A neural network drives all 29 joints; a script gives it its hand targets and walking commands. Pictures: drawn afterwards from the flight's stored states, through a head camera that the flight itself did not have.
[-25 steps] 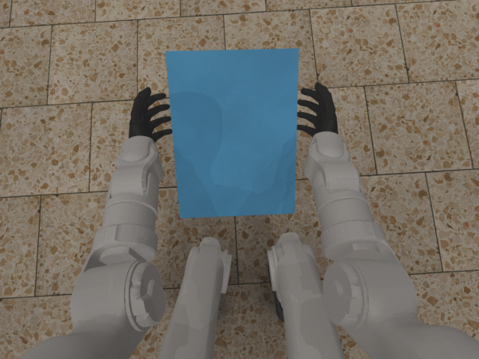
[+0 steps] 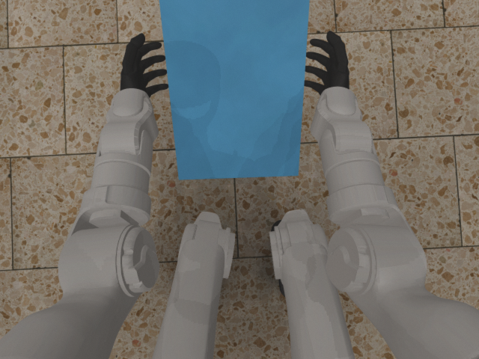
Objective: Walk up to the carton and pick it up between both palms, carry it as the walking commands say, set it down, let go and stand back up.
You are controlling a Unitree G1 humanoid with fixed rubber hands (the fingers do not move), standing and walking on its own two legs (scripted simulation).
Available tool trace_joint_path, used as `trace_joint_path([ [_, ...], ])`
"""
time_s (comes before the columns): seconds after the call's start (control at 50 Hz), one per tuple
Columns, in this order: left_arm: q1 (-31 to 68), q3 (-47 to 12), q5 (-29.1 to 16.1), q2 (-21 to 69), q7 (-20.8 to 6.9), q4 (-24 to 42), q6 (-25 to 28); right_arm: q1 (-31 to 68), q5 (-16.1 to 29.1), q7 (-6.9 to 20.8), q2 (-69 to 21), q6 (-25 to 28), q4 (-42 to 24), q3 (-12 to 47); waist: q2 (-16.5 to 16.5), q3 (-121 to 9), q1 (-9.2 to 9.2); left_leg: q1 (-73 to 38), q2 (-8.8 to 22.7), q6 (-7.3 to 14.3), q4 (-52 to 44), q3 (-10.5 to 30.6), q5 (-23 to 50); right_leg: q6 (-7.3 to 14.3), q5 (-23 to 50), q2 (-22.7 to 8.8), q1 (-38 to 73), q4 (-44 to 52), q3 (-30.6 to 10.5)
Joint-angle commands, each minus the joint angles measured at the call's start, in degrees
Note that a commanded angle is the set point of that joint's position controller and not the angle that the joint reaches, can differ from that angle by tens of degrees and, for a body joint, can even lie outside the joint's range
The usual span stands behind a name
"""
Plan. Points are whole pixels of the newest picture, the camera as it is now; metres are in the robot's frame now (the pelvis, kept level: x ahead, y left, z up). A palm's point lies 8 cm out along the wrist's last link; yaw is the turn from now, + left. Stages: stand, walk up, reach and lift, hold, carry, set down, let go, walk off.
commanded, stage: set down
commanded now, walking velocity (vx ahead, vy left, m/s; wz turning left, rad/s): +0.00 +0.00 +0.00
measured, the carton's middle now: (235, 89) +0.54 +0.02 -0.21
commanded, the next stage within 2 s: none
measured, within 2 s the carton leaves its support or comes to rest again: neither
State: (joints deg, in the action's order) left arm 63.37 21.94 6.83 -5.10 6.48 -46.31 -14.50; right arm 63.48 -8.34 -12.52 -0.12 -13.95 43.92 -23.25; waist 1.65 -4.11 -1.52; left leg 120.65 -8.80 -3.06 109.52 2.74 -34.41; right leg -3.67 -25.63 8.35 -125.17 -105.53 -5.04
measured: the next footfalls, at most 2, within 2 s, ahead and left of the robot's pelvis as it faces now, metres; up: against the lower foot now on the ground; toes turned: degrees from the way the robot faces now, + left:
none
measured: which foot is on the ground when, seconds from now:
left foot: down 0.00-1.00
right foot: down 0.00-1.00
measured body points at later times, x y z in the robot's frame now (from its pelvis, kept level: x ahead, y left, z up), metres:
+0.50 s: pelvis +0.00 +0.00 -0.05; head +0.34 +0.02 +0.23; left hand +0.53 +0.17 -0.20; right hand +0.53 -0.13 -0.20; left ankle +0.09 +0.12 -0.42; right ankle +0.13 -0.12 -0.42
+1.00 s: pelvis +0.01 +0.00 -0.07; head +0.37 +0.03 +0.20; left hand +0.56 +0.18 -0.23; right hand +0.56 -0.13 -0.23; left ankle +0.09 +0.11 -0.42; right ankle +0.13 -0.12 -0.42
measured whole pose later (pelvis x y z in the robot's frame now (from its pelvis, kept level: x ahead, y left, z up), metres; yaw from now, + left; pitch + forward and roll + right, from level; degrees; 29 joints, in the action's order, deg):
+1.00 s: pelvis +0.01 +0.00 -0.07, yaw +1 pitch +42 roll -1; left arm 78.3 18.6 5.4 -11.8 3.0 -54.6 -11.3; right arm 76.5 -7.0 -5.8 6.5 -9.6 51.0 -27.2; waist 1.3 11.9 -0.5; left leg 128.1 -8.7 -1.5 125.5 1.2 -39.0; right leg -3.7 -31.8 5.8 -131.4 -121.4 -2.5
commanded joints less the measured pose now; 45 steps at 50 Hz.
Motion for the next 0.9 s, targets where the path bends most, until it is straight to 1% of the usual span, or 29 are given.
trace_joint_path([
  [0.0,38.1,-25.5,-6.8,50.9,-16.4,4.3,2.2,37.1,5.9,14.9,-51.5,1.3,-0.4,26.2,0.4,-63.8,-2.07,-23.3,-0.4,0.8,-11.4,-6.2,16.3,1.5,12.9,1.7,43.1,3.6,8.6],
  [0.22,42.2,-26.0,-7.6,48.9,-16.0,3.7,3.0,40.8,6.8,15.7,-49.0,1.8,0.7,25.3,-0.2,-63.2,-1.6,-22.1,-0.1,0.7,-6.9,-6.3,18.1,1.5,13.9,1.2,39.1,-1.4,9.4],
  [0.46,46.1,-28.2,-10.0,46.6,-15.4,3.8,4.1,44.3,9.2,16.5,-46.1,3.0,1.0,26.3,-0.9,-62.2,-0.98,-21.7,0.3,0.7,-1.9,-6.0,20.8,1.5,15.6,0.6,36.0,-6.7,9.7],
  [0.48,46.7,-28.4,-10.1,46.3,-15.4,3.8,4.2,44.9,9.3,16.6,-45.7,3.1,0.8,26.2,-1.0,-61.8,-0.54,-21.7,0.3,0.8,-1.6,-5.8,20.4,1.5,15.1,0.4,35.1,-7.0,9.7],
  [0.54,46.8,-28.4,-9.9,45.8,-15.2,2.4,4.4,45.8,9.9,17.1,-44.2,3.5,1.3,25.8,-2.8,-57.9,-0.56,-20.8,0.5,0.8,-0.7,-5.8,20.8,1.9,15.5,0.2,32.9,-8.0,9.3],
  [0.6,46.4,-27.2,-9.3,45.3,-15.5,0.5,4.3,43.6,8.5,17.7,-42.1,3.4,4.7,22.9,-4.3,-50.7,0.53,-17.5,0.6,0.7,-0.6,-5.5,18.5,2.3,13.7,0.0,29.7,-8.6,9.2],
  [0.68,43.7,-23.4,-6.6,42.9,-16.2,-3.9,4.2,41.3,6.3,18.7,-40.2,3.3,9.0,18.7,-3.3,-41.8,0.75,-14.0,0.8,1.3,-0.1,-4.9,16.4,2.5,11.4,0.1,25.9,-9.5,9.5],
  [0.74,42.8,-22.5,-5.9,42.9,-16.7,-5.4,4.1,40.4,5.4,19.3,-39.8,3.3,10.1,17.3,-3.4,-39.7,1.21,-13.2,0.9,1.6,0.5,-4.5,17.0,2.9,11.9,0.1,24.9,-10.3,9.6],
  [0.88,40.6,-22.3,-5.5,42.4,-17.3,-6.9,4.1,37.8,4.6,20.2,-39.8,3.1,11.0,16.6,-3.4,-37.3,1.82,-12.2,1.1,1.9,1.8,-3.7,19.1,3.2,13.7,0.0,24.3,-11.5,9.3],
])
